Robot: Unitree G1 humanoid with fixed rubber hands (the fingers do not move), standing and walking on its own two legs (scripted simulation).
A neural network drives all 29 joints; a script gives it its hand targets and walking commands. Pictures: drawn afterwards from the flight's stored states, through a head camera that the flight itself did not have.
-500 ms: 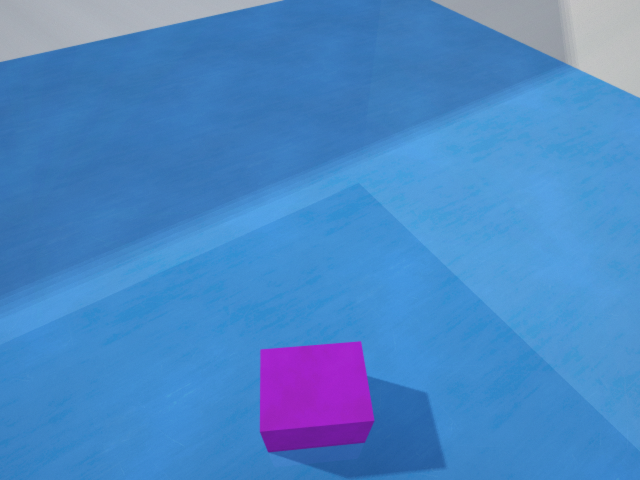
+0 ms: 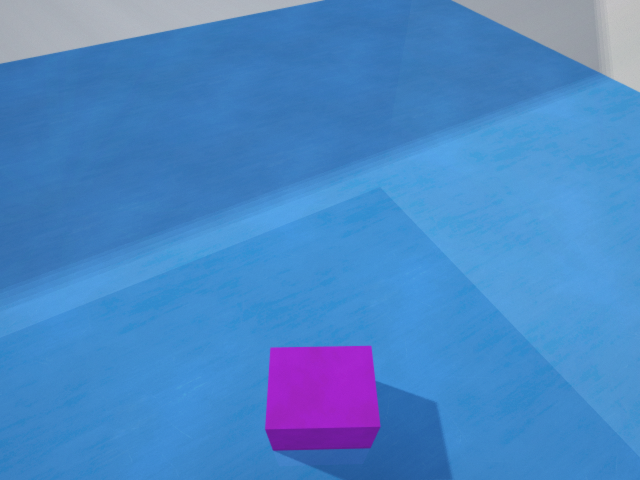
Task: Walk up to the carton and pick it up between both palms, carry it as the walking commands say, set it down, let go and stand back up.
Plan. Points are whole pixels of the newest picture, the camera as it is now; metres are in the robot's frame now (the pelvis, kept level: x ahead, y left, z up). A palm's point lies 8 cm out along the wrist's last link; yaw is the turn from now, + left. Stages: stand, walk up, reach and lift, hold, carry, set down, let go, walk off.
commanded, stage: walk up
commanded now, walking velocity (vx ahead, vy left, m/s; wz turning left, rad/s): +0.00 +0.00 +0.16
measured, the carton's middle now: (321, 399) +0.42 -0.01 -0.66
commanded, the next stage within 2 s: none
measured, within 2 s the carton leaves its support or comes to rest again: neither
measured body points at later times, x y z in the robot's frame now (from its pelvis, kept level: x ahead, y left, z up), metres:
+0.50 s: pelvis -0.02 -0.01 +0.00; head +0.00 +0.00 +0.45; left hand -0.02 +0.23 -0.16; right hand +0.02 -0.24 -0.16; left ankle -0.03 +0.10 -0.74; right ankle -0.02 -0.12 -0.74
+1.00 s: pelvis -0.02 -0.02 +0.00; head +0.00 -0.01 +0.44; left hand -0.04 +0.24 -0.16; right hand +0.04 -0.25 -0.16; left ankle -0.03 +0.10 -0.74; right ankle -0.02 -0.12 -0.74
